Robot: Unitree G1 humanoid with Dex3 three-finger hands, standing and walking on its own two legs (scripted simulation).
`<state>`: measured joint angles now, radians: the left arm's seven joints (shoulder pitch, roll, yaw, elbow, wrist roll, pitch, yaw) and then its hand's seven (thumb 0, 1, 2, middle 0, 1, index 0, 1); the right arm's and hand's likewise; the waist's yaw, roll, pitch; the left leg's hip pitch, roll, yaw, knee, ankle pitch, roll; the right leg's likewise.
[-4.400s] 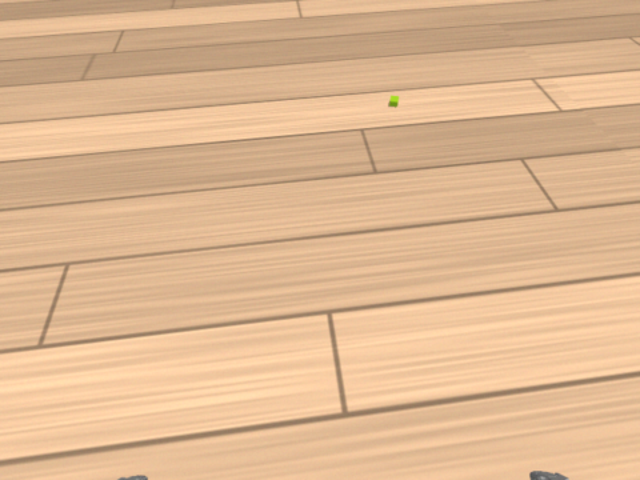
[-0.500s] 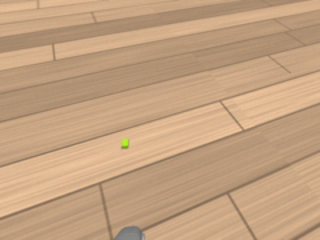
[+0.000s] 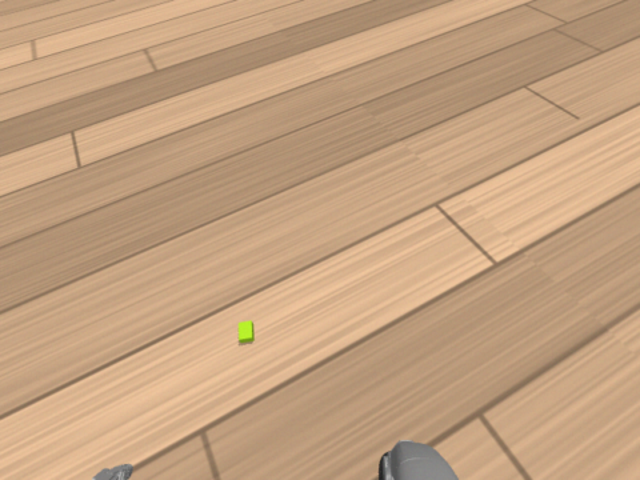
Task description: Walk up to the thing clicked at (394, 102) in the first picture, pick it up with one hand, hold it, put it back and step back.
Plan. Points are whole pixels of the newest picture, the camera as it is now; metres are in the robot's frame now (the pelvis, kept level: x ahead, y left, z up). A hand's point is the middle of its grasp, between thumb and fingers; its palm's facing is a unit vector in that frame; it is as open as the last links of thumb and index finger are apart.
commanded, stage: walk up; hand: left
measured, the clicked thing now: (246, 331) +0.62 +0.32 -0.74
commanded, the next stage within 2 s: none
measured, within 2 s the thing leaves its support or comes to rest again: neither
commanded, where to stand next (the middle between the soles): +0.27 +0.03 m, yaw +0 degrees
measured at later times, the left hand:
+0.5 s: hand (128, 471) +0.15 +0.31 -0.15, palm faces +0.01 -0.93 -0.36, open 7.4 cm
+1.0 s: hand (152, 420) +0.21 +0.28 -0.13, palm faces -0.04 -0.92 -0.40, open 7.3 cm
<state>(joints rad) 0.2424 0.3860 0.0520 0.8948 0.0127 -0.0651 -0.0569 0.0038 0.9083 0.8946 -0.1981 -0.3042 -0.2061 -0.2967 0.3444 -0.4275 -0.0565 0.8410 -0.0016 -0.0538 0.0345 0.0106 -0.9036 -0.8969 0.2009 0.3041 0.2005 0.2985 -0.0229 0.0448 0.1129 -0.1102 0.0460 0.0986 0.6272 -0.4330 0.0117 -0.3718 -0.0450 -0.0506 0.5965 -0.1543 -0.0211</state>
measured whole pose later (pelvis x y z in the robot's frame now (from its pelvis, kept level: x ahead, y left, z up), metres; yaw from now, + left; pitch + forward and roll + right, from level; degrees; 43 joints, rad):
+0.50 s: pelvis +0.12 +0.03 +0.00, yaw +1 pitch -3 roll +0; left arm 0.34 0.44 0.04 0.87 0.01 -0.04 -0.03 0.00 0.90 0.89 -0.20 -0.30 -0.21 -0.30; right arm 0.30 -0.41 -0.07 0.91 -0.03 -0.06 0.04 0.01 -0.91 -0.90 0.20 0.30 0.20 0.30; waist 0.03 -0.05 0.07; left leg -0.34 0.02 0.05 0.61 -0.21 0.01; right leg -0.23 -0.07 -0.05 0.71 -0.41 -0.02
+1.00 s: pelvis +0.14 +0.02 +0.00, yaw -1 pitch -4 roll +1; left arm 0.18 0.36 0.01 1.00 0.01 -0.02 -0.01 0.00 0.91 0.89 -0.20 -0.30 -0.21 -0.30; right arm 0.15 -0.38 -0.01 0.95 0.01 -0.01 0.01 0.01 -0.91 -0.90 0.20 0.30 0.20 0.30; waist 0.01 0.04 0.11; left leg -0.29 0.03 0.05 0.61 -0.28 0.01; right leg -0.30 -0.03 -0.01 0.64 -0.27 0.01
